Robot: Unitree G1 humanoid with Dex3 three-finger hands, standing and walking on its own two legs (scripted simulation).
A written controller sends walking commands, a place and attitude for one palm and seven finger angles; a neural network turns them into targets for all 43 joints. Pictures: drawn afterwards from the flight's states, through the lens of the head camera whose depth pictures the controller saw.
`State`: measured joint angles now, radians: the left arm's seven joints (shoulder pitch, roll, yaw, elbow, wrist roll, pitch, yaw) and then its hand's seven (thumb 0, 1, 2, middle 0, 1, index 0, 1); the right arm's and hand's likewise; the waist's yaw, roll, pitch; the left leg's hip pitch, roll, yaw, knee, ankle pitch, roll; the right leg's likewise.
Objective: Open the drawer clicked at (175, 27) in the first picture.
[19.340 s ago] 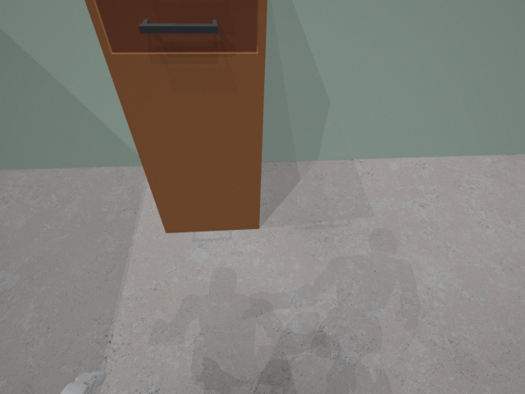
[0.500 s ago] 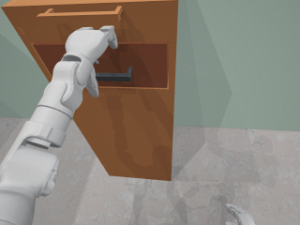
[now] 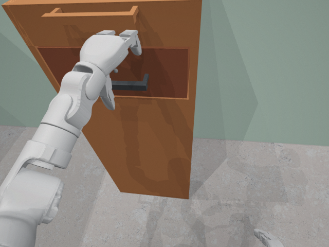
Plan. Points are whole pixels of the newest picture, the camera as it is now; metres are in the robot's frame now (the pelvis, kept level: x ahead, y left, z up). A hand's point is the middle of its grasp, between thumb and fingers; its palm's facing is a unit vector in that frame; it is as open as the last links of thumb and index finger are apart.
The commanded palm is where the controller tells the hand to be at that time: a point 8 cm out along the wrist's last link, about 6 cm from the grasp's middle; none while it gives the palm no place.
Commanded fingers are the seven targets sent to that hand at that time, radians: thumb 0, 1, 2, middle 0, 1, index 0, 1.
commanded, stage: move the hooked fingers above the handle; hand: left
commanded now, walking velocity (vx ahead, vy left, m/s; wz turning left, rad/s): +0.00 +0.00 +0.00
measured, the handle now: (113, 80) +0.49 +0.17 +0.15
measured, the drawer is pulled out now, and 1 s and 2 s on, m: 0.00 0.00 0.00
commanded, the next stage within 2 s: none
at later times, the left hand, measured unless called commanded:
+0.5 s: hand (109, 93) +0.40 +0.15 +0.18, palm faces +0.00 +0.01 -1.00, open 13.8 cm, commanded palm +0.41 +0.18 +0.27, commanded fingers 0.00 -0.50 0.30 -0.30 -1.20 -0.30 -1.20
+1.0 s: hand (91, 94) +0.40 +0.20 +0.18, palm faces -0.06 +0.03 -1.00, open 13.8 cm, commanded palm +0.40 +0.18 +0.27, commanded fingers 0.00 -0.50 0.30 -0.30 -1.20 -0.30 -1.20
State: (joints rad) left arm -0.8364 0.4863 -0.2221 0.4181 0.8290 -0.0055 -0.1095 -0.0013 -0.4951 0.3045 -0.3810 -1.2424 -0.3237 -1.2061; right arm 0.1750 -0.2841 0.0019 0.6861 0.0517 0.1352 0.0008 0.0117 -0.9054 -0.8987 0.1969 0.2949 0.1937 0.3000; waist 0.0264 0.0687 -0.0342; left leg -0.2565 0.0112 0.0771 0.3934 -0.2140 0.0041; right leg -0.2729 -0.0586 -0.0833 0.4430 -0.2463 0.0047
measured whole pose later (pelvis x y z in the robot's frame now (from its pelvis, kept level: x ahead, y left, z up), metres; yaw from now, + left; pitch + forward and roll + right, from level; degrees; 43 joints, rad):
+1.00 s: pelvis -0.01 +0.00 +0.00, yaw +0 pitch +2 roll +1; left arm -0.72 0.57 -0.21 0.39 0.87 0.08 -0.27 0.00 -0.49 0.31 -0.34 -1.22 -0.33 -1.22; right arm 0.21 -0.29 0.00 0.62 0.07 0.16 -0.03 0.01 -0.90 -0.90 0.20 0.30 0.20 0.30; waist 0.03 0.07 -0.01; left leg -0.23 0.01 0.08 0.38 -0.20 0.01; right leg -0.25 -0.06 -0.08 0.44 -0.24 0.00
